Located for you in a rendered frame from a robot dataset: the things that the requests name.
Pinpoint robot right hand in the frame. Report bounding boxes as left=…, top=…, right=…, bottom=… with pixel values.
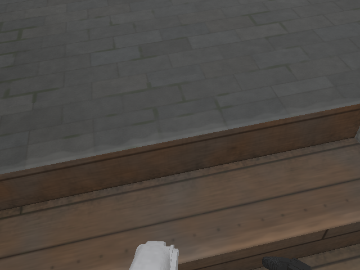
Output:
left=262, top=256, right=311, bottom=270

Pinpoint left robot thigh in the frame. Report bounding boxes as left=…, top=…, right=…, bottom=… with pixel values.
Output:
left=129, top=241, right=179, bottom=270

